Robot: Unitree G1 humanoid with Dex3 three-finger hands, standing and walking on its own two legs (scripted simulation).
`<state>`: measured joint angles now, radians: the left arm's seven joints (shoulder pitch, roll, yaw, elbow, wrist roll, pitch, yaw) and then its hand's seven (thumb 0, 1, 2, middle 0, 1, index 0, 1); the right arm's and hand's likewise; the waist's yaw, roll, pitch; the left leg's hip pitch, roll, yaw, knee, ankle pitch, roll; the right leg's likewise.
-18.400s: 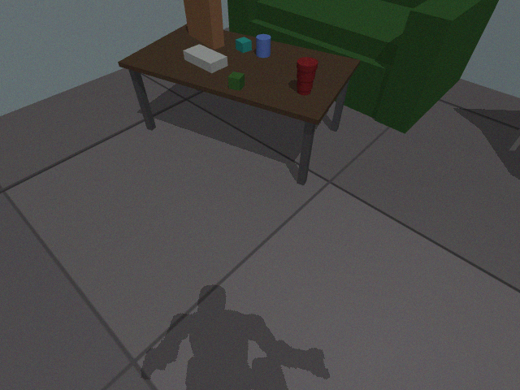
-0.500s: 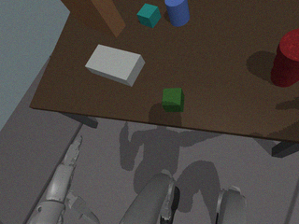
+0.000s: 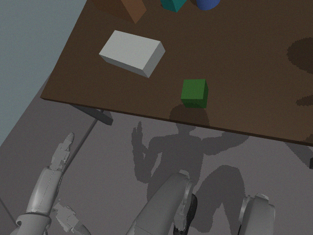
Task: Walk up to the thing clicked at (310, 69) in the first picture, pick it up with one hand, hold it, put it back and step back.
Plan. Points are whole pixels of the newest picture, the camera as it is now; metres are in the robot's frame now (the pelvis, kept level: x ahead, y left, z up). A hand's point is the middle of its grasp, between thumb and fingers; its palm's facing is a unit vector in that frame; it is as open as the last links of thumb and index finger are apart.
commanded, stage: close in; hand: right
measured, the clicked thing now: out of the picture +0.59 -0.25 -0.04
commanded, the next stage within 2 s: rest palm in 0.12 s
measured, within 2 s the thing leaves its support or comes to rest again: leaves its support in 1.64 s
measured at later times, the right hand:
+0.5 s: hand out of the picture +0.55 -0.24 -0.03, palm faces +0.25 +0.97 +0.02, open 17.3 cm
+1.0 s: hand out of the picture +0.57 -0.24 -0.02, palm faces +0.27 +0.96 +0.00, open 14.1 cm
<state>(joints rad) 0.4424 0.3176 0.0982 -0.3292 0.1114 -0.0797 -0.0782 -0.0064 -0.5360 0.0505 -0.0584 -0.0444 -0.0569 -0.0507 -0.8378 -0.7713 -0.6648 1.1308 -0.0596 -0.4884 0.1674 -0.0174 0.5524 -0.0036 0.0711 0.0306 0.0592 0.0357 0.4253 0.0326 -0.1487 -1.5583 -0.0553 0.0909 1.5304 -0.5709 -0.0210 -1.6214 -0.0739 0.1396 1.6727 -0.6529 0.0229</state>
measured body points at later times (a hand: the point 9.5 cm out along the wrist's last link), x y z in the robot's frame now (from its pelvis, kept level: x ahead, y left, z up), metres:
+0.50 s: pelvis -0.01 +0.01 +0.00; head +0.21 -0.09 +0.38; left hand +0.18 +0.26 +0.12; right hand +0.54 -0.29 -0.03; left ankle +0.07 +0.14 -0.53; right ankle +0.04 -0.12 -0.53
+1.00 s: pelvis +0.00 +0.00 +0.00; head +0.21 -0.09 +0.38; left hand +0.18 +0.26 +0.12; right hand +0.55 -0.29 -0.02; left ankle +0.07 +0.14 -0.53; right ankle +0.04 -0.12 -0.53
